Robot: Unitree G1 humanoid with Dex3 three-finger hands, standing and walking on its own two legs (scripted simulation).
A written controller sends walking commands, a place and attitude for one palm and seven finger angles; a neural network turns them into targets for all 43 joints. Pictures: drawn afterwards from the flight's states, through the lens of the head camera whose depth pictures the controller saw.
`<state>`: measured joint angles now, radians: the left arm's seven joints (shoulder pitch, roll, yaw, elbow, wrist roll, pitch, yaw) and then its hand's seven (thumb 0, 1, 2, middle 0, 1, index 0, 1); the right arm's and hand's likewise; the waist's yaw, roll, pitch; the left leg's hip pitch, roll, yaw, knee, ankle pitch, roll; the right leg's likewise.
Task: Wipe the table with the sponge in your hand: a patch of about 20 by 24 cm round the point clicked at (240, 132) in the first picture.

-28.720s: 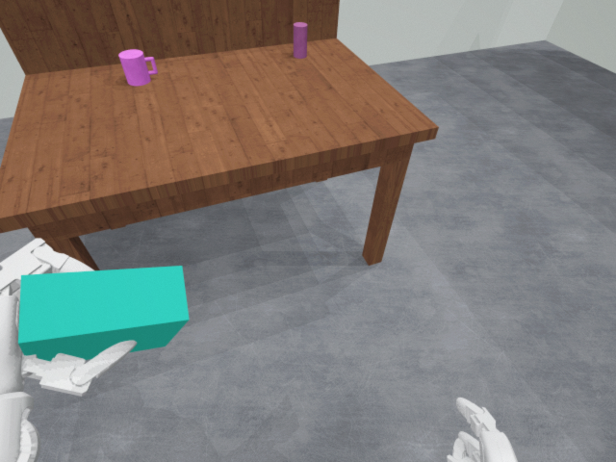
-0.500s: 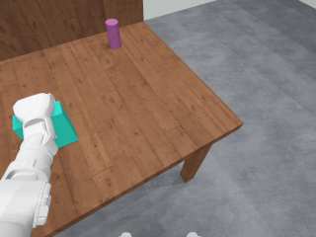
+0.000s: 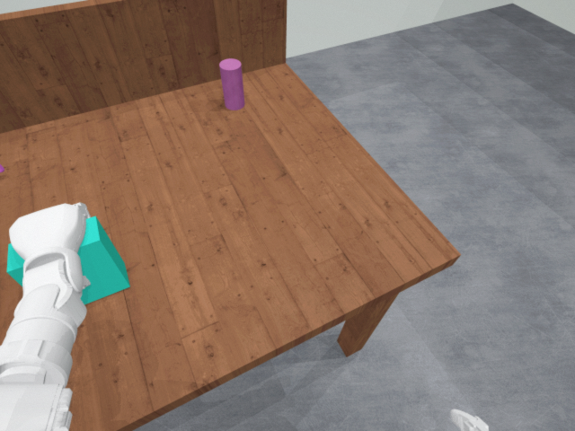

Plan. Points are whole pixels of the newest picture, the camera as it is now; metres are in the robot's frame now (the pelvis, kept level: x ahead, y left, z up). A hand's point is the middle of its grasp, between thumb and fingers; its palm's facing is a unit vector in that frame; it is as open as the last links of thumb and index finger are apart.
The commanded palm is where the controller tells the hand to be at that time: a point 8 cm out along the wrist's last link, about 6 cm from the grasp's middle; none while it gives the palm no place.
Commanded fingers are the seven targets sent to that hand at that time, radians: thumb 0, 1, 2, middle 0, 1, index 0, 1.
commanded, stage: wipe back along the first lane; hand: left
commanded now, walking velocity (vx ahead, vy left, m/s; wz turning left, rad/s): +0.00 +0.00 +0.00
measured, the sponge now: (80, 274) +0.34 +0.35 -0.04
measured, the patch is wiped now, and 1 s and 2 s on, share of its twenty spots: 1.00 1.00 1.00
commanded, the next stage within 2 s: none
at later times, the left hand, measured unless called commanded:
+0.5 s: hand (65, 272) +0.32 +0.35 +0.01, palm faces -0.08 -0.01 -1.00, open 9.5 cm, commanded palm +0.29 +0.32 +0.03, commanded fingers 0.00 0.10 1.30 -1.20 -1.60 -1.20 -1.60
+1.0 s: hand (68, 304) +0.28 +0.32 +0.01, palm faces -0.05 -0.03 -1.00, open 9.5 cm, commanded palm +0.24 +0.29 +0.03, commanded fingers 0.00 0.10 1.30 -1.20 -1.60 -1.20 -1.60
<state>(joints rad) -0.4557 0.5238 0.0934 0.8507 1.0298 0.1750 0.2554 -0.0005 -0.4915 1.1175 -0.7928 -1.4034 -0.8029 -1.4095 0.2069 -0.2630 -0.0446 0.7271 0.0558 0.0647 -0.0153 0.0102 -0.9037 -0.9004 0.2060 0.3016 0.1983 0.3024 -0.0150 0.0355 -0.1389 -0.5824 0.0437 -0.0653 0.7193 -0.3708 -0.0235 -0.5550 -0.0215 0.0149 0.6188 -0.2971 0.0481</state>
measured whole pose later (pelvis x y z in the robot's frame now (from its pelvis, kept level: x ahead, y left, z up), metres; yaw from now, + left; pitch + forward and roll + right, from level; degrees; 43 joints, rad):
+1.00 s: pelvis +0.01 +0.00 +0.00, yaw +1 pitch +9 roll -2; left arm -0.06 0.40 -0.04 0.37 0.99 0.35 0.28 0.00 -0.44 1.08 -0.75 -1.42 -0.76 -1.43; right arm 0.13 -0.25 -0.02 0.65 0.06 0.07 -0.03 0.01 -0.90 -0.90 0.21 0.30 0.20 0.30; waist 0.05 0.06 -0.14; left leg -0.48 0.03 -0.07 0.72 -0.40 -0.02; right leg -0.45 -0.04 0.00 0.64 -0.34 0.05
